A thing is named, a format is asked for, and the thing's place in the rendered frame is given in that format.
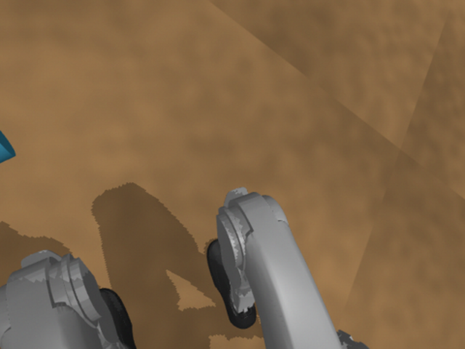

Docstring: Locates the right robot hand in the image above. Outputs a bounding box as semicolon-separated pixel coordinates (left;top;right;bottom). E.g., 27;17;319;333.
336;330;370;349

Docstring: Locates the right robot foot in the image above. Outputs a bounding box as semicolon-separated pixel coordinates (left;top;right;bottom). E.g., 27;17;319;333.
206;239;256;329

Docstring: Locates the left robot foot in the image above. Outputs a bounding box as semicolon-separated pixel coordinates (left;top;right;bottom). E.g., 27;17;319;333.
100;288;137;349

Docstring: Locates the can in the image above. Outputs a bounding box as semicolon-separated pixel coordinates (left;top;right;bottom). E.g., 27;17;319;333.
0;131;16;163

